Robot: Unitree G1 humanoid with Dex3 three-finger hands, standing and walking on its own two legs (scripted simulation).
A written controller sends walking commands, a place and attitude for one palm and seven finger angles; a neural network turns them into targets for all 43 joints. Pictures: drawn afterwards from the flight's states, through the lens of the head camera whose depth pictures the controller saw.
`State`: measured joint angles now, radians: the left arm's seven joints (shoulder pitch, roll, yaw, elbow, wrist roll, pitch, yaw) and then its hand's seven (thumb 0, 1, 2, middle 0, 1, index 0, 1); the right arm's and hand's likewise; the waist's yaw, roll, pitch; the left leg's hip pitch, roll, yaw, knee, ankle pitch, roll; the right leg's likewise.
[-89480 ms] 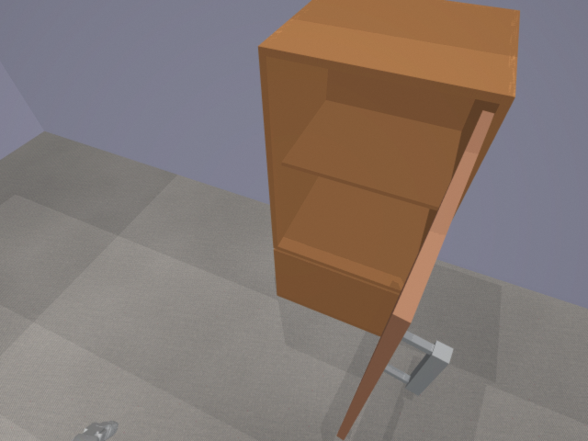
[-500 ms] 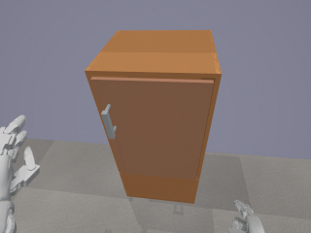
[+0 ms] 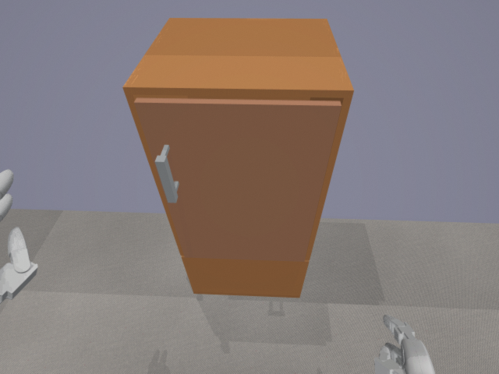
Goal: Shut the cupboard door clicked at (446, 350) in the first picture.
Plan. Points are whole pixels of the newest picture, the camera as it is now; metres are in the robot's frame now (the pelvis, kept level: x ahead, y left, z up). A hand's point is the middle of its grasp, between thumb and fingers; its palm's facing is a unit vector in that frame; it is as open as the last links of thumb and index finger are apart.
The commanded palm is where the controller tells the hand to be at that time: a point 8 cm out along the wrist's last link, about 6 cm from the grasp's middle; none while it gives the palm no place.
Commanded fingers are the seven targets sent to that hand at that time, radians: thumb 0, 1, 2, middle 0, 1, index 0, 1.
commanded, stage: step back with the hand held close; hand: left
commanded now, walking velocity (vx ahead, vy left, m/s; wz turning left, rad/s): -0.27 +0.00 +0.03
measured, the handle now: (169, 174) +0.53 +0.22 -0.01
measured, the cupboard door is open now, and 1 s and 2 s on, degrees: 0 0 0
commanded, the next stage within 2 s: stop stepping back and stand still in 0.84 s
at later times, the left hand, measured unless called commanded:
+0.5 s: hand out of the picture +0.14 +0.27 +0.16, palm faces +0.46 -0.78 -0.43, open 7.4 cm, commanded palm +0.07 +0.31 +0.18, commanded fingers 0.00 0.90 0.90 -0.20 -0.30 -0.20 -0.30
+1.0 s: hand out of the picture +0.05 +0.25 +0.18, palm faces +0.27 -0.84 -0.47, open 7.4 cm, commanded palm -0.02 +0.30 +0.18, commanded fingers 0.00 0.90 0.90 -0.20 -0.30 -0.20 -0.30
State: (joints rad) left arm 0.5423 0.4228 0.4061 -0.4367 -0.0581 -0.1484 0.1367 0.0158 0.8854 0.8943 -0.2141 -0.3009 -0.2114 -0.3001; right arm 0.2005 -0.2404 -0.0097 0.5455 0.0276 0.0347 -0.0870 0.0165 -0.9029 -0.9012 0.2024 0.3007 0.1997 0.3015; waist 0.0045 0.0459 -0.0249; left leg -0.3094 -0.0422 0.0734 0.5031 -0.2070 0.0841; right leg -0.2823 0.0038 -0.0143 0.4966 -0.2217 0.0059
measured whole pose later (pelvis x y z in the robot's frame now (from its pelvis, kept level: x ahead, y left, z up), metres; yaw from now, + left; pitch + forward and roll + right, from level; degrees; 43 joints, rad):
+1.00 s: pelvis -0.17 +0.01 -0.01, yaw -2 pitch +3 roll -5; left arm 0.57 0.55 0.47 -0.64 -0.10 -0.27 0.11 0.02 0.88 0.89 -0.22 -0.30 -0.21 -0.30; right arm 0.12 -0.15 0.02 0.63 -0.02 -0.07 -0.04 0.01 -0.90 -0.90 0.21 0.30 0.20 0.30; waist -0.03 -0.01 -0.01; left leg -0.60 0.04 0.04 0.49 -0.08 0.00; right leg -0.10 0.07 -0.03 0.44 -0.39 0.01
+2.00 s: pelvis -0.27 +0.12 +0.00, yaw -2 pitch -2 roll -2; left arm 0.54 0.43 0.41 -0.45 -0.06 -0.08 0.17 0.01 0.89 0.89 -0.21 -0.30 -0.21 -0.30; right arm 0.23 -0.20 0.01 0.64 -0.01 -0.03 -0.06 0.01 -0.90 -0.90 0.21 0.30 0.20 0.30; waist 0.00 0.04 -0.04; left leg -0.37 0.02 0.06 0.57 -0.21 0.00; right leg -0.14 0.07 -0.09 0.46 -0.29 -0.07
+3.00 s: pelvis -0.26 +0.13 +0.01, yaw +1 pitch -2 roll +0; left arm 0.33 0.12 0.00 1.16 0.01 0.01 0.03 0.01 0.91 0.89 -0.20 -0.30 -0.20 -0.30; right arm 0.29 -0.13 0.01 1.14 -0.01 0.02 -0.03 0.01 -0.91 -0.90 0.20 0.30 0.20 0.30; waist 0.00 0.01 0.03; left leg -0.23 -0.02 0.01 0.40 -0.14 0.02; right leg -0.10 0.01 -0.01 0.41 -0.27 -0.02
